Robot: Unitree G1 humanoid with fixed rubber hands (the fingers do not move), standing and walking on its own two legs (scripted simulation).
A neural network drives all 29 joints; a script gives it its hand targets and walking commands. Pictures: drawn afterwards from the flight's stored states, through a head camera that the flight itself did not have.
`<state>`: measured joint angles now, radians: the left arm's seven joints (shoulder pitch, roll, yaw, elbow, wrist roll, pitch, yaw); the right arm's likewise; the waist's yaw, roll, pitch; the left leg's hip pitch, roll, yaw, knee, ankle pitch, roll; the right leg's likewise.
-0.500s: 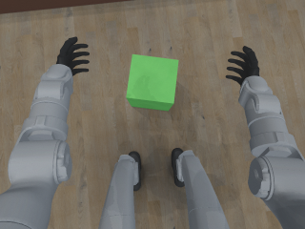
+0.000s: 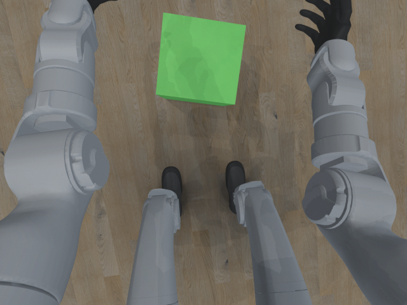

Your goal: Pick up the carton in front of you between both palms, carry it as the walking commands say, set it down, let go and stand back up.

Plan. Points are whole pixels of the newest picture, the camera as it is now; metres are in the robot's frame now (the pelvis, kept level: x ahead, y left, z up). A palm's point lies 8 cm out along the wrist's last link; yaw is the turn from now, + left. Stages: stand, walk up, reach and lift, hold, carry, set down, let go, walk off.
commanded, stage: reach and lift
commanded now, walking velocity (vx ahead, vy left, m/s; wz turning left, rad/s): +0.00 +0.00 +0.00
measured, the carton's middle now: (198, 68) +0.52 -0.01 -0.53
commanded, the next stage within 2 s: none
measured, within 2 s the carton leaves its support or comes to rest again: leaves its support in 1.58 s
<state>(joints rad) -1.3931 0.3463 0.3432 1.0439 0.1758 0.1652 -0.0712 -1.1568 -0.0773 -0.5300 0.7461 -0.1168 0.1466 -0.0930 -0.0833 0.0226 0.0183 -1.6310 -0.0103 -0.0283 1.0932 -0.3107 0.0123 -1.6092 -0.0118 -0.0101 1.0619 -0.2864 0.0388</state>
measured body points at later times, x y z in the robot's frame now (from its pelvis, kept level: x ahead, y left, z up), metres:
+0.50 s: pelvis -0.06 -0.01 -0.22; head +0.32 +0.01 +0.01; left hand +0.56 +0.17 -0.38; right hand +0.50 -0.21 -0.38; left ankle +0.05 +0.11 -0.62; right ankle +0.06 -0.14 -0.62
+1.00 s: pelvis -0.05 -0.01 -0.28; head +0.33 +0.01 -0.07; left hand +0.56 +0.16 -0.46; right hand +0.51 -0.19 -0.46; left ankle +0.05 +0.11 -0.62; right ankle +0.05 -0.14 -0.62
